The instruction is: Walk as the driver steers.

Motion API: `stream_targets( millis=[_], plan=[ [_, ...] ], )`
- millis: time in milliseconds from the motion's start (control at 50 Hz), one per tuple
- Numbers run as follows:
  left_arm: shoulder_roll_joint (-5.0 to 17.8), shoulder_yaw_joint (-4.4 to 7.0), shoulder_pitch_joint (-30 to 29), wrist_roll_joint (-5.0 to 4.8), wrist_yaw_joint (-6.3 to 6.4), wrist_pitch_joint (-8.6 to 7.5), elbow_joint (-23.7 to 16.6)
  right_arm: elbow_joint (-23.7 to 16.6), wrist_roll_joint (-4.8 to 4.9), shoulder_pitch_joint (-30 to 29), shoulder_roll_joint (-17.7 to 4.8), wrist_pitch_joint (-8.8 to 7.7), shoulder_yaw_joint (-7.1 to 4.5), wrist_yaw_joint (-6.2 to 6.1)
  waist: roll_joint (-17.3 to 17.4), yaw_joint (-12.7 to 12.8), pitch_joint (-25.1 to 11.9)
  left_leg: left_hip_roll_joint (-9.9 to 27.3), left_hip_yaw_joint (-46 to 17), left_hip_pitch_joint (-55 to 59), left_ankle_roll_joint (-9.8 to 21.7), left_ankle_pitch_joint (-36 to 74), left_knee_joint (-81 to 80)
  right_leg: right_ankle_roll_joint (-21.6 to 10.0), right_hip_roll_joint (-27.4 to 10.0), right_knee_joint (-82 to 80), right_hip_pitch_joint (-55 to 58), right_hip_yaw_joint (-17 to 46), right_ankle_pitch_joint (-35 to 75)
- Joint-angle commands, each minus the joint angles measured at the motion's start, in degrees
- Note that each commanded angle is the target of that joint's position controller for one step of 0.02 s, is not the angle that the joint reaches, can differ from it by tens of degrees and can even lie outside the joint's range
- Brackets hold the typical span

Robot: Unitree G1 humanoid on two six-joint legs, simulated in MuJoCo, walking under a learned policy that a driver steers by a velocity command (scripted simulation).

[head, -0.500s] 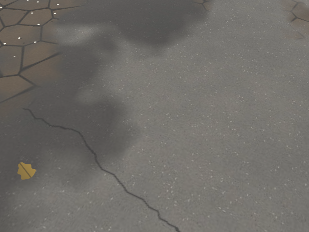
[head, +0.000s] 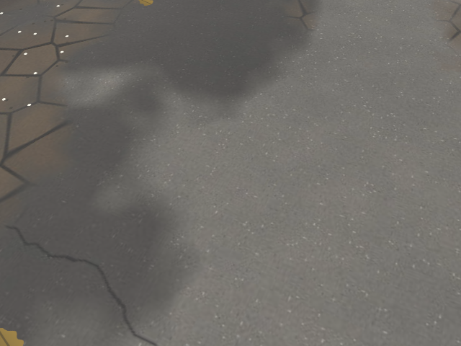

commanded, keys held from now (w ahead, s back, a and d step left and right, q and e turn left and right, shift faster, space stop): w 0.24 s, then w+e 0.76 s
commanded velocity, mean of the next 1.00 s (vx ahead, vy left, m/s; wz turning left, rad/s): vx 0.50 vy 0.00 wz -0.32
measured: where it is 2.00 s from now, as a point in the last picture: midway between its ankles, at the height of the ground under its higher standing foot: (331, 191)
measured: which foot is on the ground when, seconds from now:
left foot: up 0.00-0.42, down 0.44-0.98, up 1.00-1.00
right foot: down 0.00-0.44, up 0.46-0.94, down 0.96-1.00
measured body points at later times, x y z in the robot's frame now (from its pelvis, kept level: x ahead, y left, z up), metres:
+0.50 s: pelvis +0.27 +0.04 -0.01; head +0.31 +0.05 +0.44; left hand +0.28 +0.32 -0.15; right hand +0.46 -0.21 -0.09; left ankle +0.38 +0.15 -0.73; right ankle +0.10 -0.08 -0.67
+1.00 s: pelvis +0.52 -0.05 -0.02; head +0.55 -0.07 +0.43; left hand +0.79 +0.12 -0.10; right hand +0.45 -0.33 -0.15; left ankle +0.39 +0.15 -0.69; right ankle +0.58 -0.16 -0.73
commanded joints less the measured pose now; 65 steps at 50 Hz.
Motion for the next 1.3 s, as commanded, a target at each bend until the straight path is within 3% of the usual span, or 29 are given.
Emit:
stream_targets(
  millis=[20,80,220,300,360,400,420,440,460,480,500,520,560,600,660,780,860,900,920,940,960,980,1000,1020,1040,1060,1100,1180,1300],
  plan=[
    [4.94,1.08,2.71,0.86,-0.02,-0.75,-1.55,-4.59,-0.57,-0.78,-5.73,-0.46,-1.87,-0.55,-5.67,0.41,-3.88,6.71,-2.73,-14.53,0.52,6.74,0.34,-9.51,-14.96,-18.11,13.96,19.47,3.22],
    [6.57,1.58,4.39,0.59,0.23,-1.51,0.00,-4.79,-0.90,-0.85,-3.73,0.98,-1.70,-0.83,-5.05,-0.78,-2.21,7.38,-1.85,-14.61,-0.79,10.50,-4.38,-10.72,-14.08,-21.34,10.63,14.44,9.70],
    [8.56,1.82,10.79,-0.24,1.99,-0.43,2.81,-8.55,-1.04,-14.91,-1.90,0.22,-1.00,0.03,-4.09,3.44,0.92,5.48,0.83,-17.93,-1.94,28.79,-27.47,-7.84,-11.62,-22.64,15.23,7.42,12.41],
    [8.84,1.87,15.86,-0.81,2.15,0.66,5.06,-11.32,-0.58,-22.40,-2.04,-0.52,-0.71,1.26,-3.90,5.89,3.12,3.50,1.11,-18.82,-1.80,27.03,-34.90,-8.12,-13.76,-19.78,21.13,9.81,11.24],
    [9.90,2.40,15.81,-1.06,2.75,1.58,5.39,-12.23,-0.43,-22.80,-3.63,-1.51,-1.06,2.19,-5.14,4.25,2.71,2.23,0.23,-15.58,-0.73,22.30,-38.97,-7.26,-15.93,-15.63,24.32,12.73,13.43],
    [10.80,2.76,13.56,-1.13,2.93,1.94,4.84,-10.77,-0.54,-16.80,-5.86,-2.01,-2.05,2.08,-6.45,0.19,-0.66,0.01,1.86,-4.85,0.65,19.48,-41.01,-5.90,-15.07,-9.53,23.35,12.96,22.38],
    [9.57,2.30,12.86,-0.78,2.88,2.00,4.40,-8.22,-0.78,-8.24,-8.48,-2.15,-3.42,1.57,-5.57,-3.77,-6.39,-0.19,2.30,8.15,2.36,20.26,-41.18,-4.26,-11.68,-0.18,19.92,10.91,26.51],
    [6.38,1.11,12.18,0.26,2.79,1.82,2.57,-6.58,-1.89,2.52,-12.68,-2.15,-4.60,0.85,-0.57,-7.83,-15.81,9.69,-7.36,26.29,6.12,20.85,-38.51,-1.93,-7.46,17.00,8.64,8.07,14.51],
    [-1.02,-0.88,20.26,-0.53,2.50,0.71,1.85,-5.20,-2.17,5.79,-16.51,-1.53,-5.47,0.91,15.75,-4.23,-24.06,23.45,-32.17,45.71,14.39,11.70,-43.48,1.58,1.45,36.49,-13.55,5.16,-19.84],
    [5.34,0.56,18.16,-1.92,2.43,0.02,2.80,-5.75,-1.89,5.64,-10.29,-1.34,-3.95,0.80,11.81,-6.06,-23.33,22.76,-36.73,43.45,13.60,4.66,-47.78,1.47,-1.09,44.13,-18.99,11.83,-24.22],
    [8.68,1.65,13.04,-2.81,2.51,-0.13,1.20,-6.36,-1.61,1.25,-7.50,-1.38,-3.02,0.52,8.56,-5.71,-14.47,21.01,-27.48,36.03,10.76,5.54,-48.98,1.08,-3.66,45.69,-22.22,11.13,-19.44],
    [8.07,1.72,10.41,-2.49,2.79,0.06,0.74,-6.66,-1.64,-2.75,-6.12,-1.40,-2.51,0.48,4.66,-4.11,-9.89,18.87,-20.75,28.05,9.40,9.57,-50.64,1.28,-6.32,44.31,-20.58,9.77,-14.52],
    [6.20,2.30,10.27,-1.66,2.85,1.33,0.54,-6.24,-2.14,-7.46,-3.67,-1.68,-1.86,0.72,5.07,-0.61,-4.38,15.30,-11.27,16.63,8.02,14.39,-55.13,1.55,-9.27,39.73,-15.37,9.91,-9.13],
    [3.65,2.16,10.81,-1.84,2.63,2.86,0.05,-5.53,-2.11,-8.82,-3.75,-2.10,-2.15,0.74,4.80,0.90,-2.30,14.56,-5.95,12.01,8.49,17.53,-58.27,1.94,-9.99,37.94,-13.27,9.17,-7.51],
    [3.08,2.33,7.90,-1.25,2.64,4.05,-2.04,-4.20,-2.30,-8.31,-5.71,-2.36,-2.96,0.17,2.73,1.40,-0.12,14.84,0.03,11.46,9.11,21.91,-60.21,2.76,-10.41,32.90,-16.81,9.67,-1.78],
    [2.12,1.66,-2.64,-0.80,0.48,3.38,-5.83,-2.66,-1.78,-5.85,-8.57,-1.24,-3.84,-0.92,1.13,-1.83,2.40,13.87,10.01,15.16,7.34,23.77,-60.51,2.39,-9.13,15.26,-16.01,4.75,10.89],
    [3.01,1.69,-7.76,-0.88,-0.62,3.63,-9.00,-1.31,-0.53,-3.18,-10.32,0.18,-4.59,-0.91,1.38,-2.98,4.07,16.17,12.22,22.70,6.03,26.17,-57.31,0.39,-8.07,9.79,-17.08,2.17,5.51],
    [4.36,2.34,-6.79,-0.84,-0.95,3.81,-9.89,-1.36,0.02,-3.91,-11.75,0.94,-5.03,-0.96,2.65,-1.28,2.59,16.61,13.77,25.08,4.89,39.64,-51.77,-1.58,-5.56,8.73,-13.09,-0.59,-0.28],
    [5.56,3.07,-3.68,-0.87,-0.90,3.96,-9.55,-1.60,0.32,-4.67,-12.54,1.37,-5.25,-1.04,3.61,0.83,0.10,16.24,14.74,25.34,4.16,49.87,-46.11,-2.80,-3.19,8.64,-7.95,-2.59,-3.00],
    [7.50,4.41,3.82,-1.11,-0.74,4.00,-7.75,-1.90,0.66,-6.04,-12.71,1.91,-5.22,-1.04,2.98,5.43,-3.81,14.46,16.57,23.47,2.84,56.54,-35.65,-4.56,-0.04,5.58,2.04,-4.47,-1.66],
    [11.78,6.71,14.16,-1.29,0.11,4.26,-4.69,-2.22,0.11,-5.28,-11.22,1.98,-4.56,-1.15,0.39,9.76,-9.28,11.80,17.48,14.70,0.40,50.87,-20.81,-6.82,1.63,3.52,18.58,-2.21,0.64],
    [19.31,8.38,17.20,-1.71,1.18,4.44,-3.97,-4.98,-2.63,-1.92,-4.36,1.19,-2.43,-0.85,-14.80,6.36,-12.47,4.40,16.68,-9.38,-3.56,8.71,1.14,-14.51,-13.07,0.45,36.72,24.24,-1.85],
    [18.87,7.36,16.83,-1.09,0.65,3.21,-6.46,-6.70,-1.56,-2.71,-3.34,-1.37,-1.36,-0.22,-14.60,5.32,-22.18,-3.31,1.67,-21.32,-4.00,-13.08,12.12,-21.98,-21.16,-11.15,44.91,51.71,-13.22],
    [13.99,5.87,16.11,-0.62,0.07,2.23,-6.19,-8.23,1.04,-10.39,-7.89,-2.91,-2.45,0.34,-7.56,7.94,-16.81,-0.48,-2.36,-27.50,-2.41,-8.35,13.88,-18.09,-20.37,-14.30,42.49,46.49,-10.74],
    [12.04,5.28,13.52,-0.67,0.07,1.61,-6.18,-8.70,1.26,-11.85,-7.65,-3.68,-2.30,0.34,-6.26,6.22,-11.13,1.93,-1.91,-28.13,-1.01,-2.88,10.07,-15.93,-18.35,-13.46,35.59,38.33,-6.07],
    [9.80,4.60,9.00,-0.86,0.20,1.48,-7.05,-7.58,-0.26,-11.30,-7.58,-3.78,-2.47,-0.23,-2.55,3.52,-7.72,4.42,-2.18,-24.18,-0.93,1.31,5.27,-13.82,-15.67,-13.04,27.23,31.52,-0.50],
    [7.31,3.66,4.59,-0.07,0.71,1.45,-8.79,-7.01,-1.38,-9.60,-8.36,-2.44,-3.22,-0.37,-4.03,0.08,-5.66,6.38,-2.61,-16.16,-1.64,5.47,-0.91,-12.52,-12.48,-15.14,16.88,25.23,6.96],
    [9.75,4.27,7.74,-0.60,2.23,0.99,-8.23,-8.70,-2.31,-13.35,-5.65,-0.70,-2.72,-0.52,-3.18,0.31,-3.37,4.60,-1.09,-16.29,-4.77,13.03,-12.41,-12.54,-10.31,-17.10,12.22,20.16,14.26],
    [9.16,3.99,12.28,-0.81,3.21,1.43,-6.43,-11.54,-1.38,-23.47,-3.53,-1.47,-1.42,0.98,-6.65,4.64,-0.61,0.84,-0.16,-11.54,-4.90,30.41,-33.99,-8.70,-8.04,-16.92,10.71,17.32,5.84]
  ],
)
